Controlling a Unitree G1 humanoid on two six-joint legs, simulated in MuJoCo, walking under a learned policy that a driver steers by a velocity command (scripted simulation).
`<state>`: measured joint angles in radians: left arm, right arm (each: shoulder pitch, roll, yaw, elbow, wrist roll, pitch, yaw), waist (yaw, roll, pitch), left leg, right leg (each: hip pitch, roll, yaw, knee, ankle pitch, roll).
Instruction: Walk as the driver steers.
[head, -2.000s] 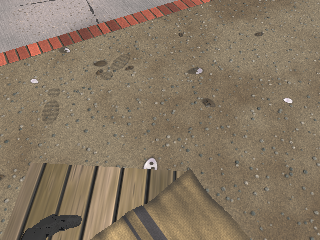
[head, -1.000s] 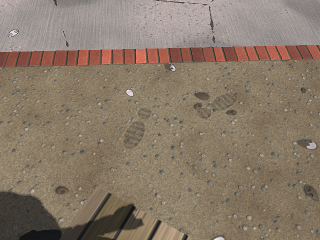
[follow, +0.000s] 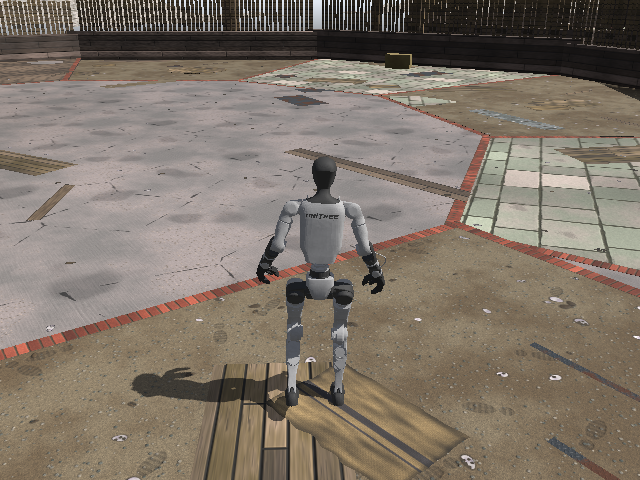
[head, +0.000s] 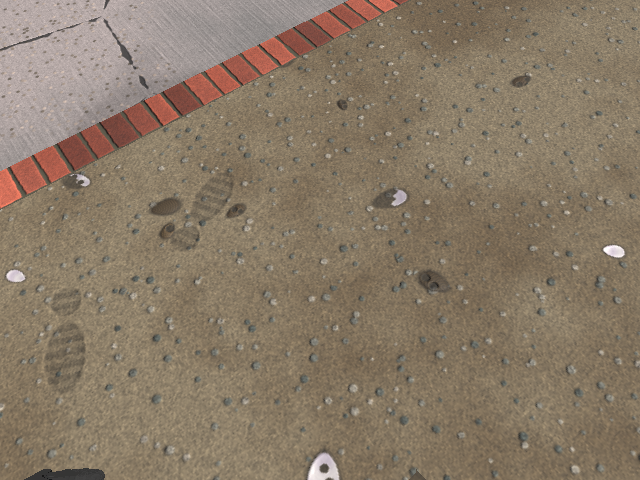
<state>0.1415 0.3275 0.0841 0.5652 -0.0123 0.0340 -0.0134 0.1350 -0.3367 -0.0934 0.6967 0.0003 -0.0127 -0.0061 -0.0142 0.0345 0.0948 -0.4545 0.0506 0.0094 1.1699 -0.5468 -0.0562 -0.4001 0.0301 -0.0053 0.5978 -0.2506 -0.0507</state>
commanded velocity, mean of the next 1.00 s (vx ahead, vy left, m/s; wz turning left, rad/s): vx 0.09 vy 0.00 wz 0.55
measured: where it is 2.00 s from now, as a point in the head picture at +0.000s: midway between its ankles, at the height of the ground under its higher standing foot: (189, 283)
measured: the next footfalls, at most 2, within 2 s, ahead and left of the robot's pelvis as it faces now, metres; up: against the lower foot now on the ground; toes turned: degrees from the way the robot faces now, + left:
left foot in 0.44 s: +0.04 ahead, +0.14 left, +0.00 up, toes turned +17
right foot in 0.98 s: +0.22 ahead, +0.00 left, +0.00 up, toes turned +45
